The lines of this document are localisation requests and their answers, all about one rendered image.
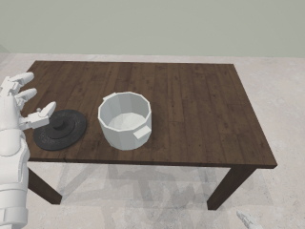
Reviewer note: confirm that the robot left hand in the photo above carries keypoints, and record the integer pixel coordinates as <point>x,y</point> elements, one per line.
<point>11,103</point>

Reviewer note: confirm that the robot right hand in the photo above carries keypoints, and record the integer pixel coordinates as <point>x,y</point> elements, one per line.
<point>248,220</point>

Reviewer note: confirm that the knob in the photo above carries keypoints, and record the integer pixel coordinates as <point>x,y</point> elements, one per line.
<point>58,124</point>

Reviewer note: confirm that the left robot forearm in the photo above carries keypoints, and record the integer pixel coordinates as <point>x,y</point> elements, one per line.
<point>14,179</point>

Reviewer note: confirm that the table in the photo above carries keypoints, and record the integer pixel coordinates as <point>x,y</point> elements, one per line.
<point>201,117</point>

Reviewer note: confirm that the lid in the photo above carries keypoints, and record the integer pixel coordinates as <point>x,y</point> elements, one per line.
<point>48,139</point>

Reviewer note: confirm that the pot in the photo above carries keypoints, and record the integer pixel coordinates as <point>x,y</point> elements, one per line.
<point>126,120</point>

